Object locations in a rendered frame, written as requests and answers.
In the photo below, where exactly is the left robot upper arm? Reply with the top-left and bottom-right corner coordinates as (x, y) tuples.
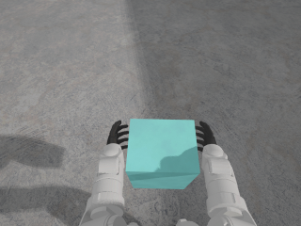
(81, 214), (127, 226)

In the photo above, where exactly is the left robot hand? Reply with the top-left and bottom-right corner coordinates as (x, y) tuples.
(106, 120), (129, 150)

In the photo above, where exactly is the right robot upper arm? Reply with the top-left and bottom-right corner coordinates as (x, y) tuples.
(207, 214), (255, 226)

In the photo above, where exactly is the right robot hand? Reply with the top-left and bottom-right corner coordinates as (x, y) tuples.
(195, 121), (217, 152)

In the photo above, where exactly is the carton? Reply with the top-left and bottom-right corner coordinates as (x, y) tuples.
(125, 119), (200, 189)

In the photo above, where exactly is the right robot shin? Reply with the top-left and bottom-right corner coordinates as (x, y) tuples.
(176, 218), (187, 225)

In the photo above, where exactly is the robot left forearm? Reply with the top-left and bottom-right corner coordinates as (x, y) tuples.
(79, 143), (125, 226)

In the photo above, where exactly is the robot right forearm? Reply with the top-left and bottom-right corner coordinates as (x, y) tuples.
(201, 144), (257, 226)

